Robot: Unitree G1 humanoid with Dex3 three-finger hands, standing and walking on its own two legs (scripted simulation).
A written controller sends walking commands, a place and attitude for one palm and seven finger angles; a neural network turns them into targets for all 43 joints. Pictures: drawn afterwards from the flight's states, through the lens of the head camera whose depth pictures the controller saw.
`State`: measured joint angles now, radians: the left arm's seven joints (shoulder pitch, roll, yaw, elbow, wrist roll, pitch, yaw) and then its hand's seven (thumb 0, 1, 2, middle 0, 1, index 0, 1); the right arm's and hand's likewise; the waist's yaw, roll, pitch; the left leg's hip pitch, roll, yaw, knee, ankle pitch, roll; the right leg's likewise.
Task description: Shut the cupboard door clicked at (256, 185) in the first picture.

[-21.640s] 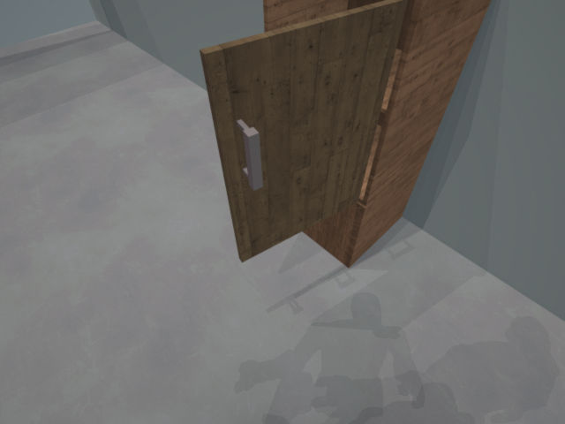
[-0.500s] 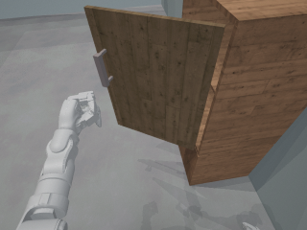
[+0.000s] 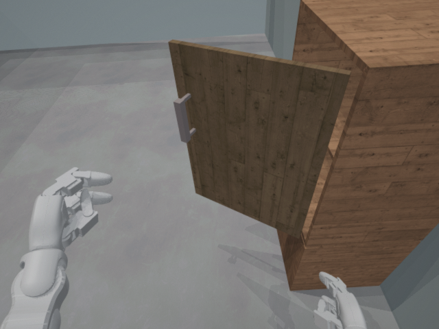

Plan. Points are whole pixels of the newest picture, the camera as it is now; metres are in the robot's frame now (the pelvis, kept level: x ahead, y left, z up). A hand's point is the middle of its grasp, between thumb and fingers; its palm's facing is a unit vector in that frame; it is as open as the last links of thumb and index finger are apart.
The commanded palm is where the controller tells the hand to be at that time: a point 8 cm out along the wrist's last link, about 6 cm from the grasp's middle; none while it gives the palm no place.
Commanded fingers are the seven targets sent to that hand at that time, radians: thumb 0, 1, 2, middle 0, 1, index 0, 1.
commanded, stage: draw the hand back to the body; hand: left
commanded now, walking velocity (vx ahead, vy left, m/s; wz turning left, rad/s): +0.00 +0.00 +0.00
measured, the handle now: (186, 118) +0.65 +0.17 +0.04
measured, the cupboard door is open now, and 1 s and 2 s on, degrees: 58 58 58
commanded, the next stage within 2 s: step back with the hand held close in 0.60 s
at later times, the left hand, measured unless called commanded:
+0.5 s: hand (55, 238) +0.19 +0.26 +0.15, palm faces +0.47 -0.79 -0.39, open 7.3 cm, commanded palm +0.14 +0.29 +0.17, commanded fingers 0.00 0.90 0.90 -0.20 -0.30 -0.20 -0.30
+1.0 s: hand (47, 236) +0.20 +0.27 +0.15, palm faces +0.37 -0.79 -0.50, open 7.4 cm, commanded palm +0.14 +0.31 +0.17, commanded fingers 0.00 0.90 0.90 -0.20 -0.30 -0.20 -0.30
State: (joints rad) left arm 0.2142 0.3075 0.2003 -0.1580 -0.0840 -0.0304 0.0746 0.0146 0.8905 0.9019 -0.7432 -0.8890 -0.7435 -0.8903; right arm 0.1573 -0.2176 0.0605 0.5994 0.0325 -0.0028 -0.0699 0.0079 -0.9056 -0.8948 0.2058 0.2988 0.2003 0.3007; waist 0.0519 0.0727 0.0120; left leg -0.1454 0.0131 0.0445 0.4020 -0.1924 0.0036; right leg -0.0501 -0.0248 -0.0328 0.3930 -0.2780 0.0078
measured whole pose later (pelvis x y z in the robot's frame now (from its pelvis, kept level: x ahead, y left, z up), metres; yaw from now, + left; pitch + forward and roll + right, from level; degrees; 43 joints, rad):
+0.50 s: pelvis +0.01 -0.01 +0.00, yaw +0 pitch -4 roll +0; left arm 0.44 0.32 0.33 -0.33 -0.08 -0.06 0.10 0.01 0.89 0.90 -0.23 -0.33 -0.23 -0.33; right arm 0.18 -0.24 0.01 0.64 0.02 -0.07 -0.09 0.01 -0.91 -0.89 0.20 0.30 0.20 0.30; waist 0.07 0.08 0.01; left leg -0.13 0.02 0.03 0.40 -0.20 -0.01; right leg -0.03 -0.02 -0.04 0.40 -0.29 0.00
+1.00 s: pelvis +0.00 +0.01 +0.00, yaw +0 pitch +1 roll +0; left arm 0.54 0.40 0.38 -0.41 -0.08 -0.12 0.10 0.01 0.88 0.90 -0.21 -0.31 -0.21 -0.31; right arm 0.16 -0.25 -0.02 0.57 0.03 0.05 -0.10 0.01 -0.91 -0.89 0.20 0.30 0.20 0.30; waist 0.01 0.07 -0.02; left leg -0.28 0.01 0.05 0.48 -0.21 0.02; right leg -0.18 -0.03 -0.02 0.45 -0.29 0.03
